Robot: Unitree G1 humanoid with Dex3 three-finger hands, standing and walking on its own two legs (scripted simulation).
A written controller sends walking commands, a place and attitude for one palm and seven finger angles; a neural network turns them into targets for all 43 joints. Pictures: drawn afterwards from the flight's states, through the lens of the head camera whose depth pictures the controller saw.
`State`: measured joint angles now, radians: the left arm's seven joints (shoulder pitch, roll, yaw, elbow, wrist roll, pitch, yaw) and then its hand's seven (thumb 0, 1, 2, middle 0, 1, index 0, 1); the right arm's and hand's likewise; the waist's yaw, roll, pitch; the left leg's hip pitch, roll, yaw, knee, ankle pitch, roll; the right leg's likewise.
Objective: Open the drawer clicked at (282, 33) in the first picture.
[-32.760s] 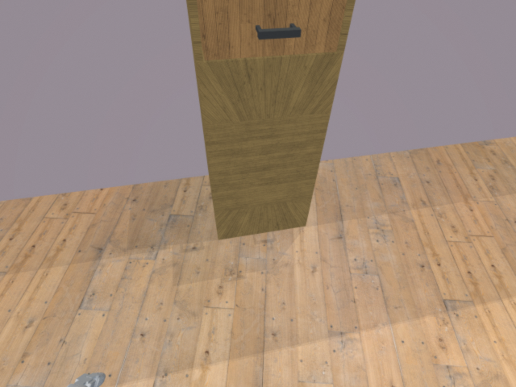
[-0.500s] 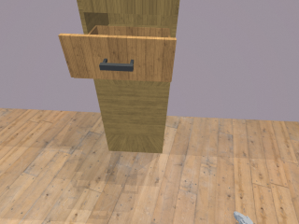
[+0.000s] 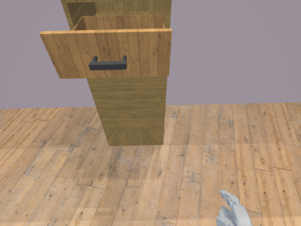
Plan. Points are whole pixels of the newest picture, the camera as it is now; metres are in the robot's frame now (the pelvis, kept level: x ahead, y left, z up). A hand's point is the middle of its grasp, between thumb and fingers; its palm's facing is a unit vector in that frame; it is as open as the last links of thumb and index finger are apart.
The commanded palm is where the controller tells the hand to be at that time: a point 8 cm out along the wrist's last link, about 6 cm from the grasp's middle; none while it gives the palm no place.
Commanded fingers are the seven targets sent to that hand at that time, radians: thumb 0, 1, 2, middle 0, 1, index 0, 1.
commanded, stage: let the arm hang, fingers relaxed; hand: left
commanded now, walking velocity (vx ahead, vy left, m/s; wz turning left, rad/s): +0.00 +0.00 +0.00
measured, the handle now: (109, 62) +0.54 +0.16 +0.18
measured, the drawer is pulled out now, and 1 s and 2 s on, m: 0.28 0.28 0.28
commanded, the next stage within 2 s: look to check the result in 1.18 s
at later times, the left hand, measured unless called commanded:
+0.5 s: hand out of the picture -0.08 +0.20 -0.18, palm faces +0.05 -0.97 -0.22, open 7.0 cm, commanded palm none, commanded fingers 0.00 0.90 0.90 -0.20 -0.30 -0.20 -0.30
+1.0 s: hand out of the picture +0.06 +0.23 -0.14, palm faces +0.03 -0.94 -0.33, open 7.4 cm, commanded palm none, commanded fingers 0.00 0.90 0.90 -0.20 -0.30 -0.20 -0.30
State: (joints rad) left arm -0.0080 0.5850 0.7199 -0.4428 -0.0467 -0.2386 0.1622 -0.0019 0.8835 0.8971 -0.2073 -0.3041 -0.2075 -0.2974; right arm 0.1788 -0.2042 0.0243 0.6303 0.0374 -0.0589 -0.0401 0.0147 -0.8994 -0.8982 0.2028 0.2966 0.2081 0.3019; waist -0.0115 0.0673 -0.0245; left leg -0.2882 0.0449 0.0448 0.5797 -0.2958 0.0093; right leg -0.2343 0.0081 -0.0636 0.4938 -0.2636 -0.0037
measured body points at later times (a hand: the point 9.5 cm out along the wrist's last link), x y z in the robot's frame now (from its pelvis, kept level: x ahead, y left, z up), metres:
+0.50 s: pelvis -0.03 +0.00 +0.00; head +0.01 +0.01 +0.44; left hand -0.08 +0.25 -0.16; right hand -0.03 -0.26 -0.15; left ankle +0.01 +0.11 -0.73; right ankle +0.00 -0.12 -0.73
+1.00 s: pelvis -0.02 -0.01 +0.01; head -0.02 -0.03 +0.46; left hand +0.05 +0.27 -0.12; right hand +0.05 -0.29 -0.14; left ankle +0.01 +0.11 -0.73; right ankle +0.00 -0.12 -0.73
